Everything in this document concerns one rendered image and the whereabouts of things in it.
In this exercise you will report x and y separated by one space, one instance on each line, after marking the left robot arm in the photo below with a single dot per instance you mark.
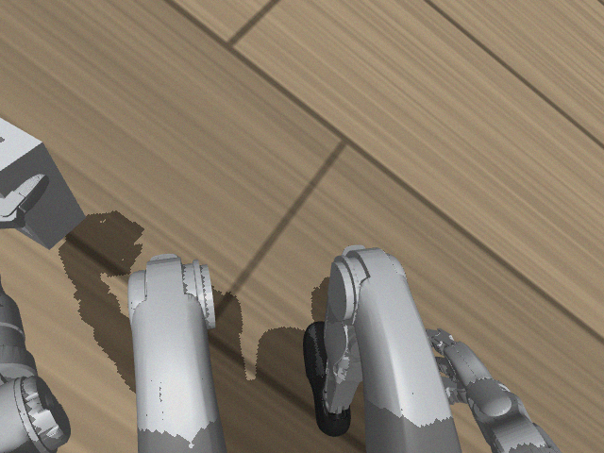
31 418

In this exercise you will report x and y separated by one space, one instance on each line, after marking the right robot arm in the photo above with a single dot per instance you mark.
503 420

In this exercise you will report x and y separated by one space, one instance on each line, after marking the right robot foot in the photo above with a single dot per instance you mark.
315 358

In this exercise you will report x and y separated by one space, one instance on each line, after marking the right robot hand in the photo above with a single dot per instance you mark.
460 364

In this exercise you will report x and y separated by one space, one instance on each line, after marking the left robot hand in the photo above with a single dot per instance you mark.
14 207

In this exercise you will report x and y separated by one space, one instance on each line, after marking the carton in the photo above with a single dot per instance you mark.
57 212

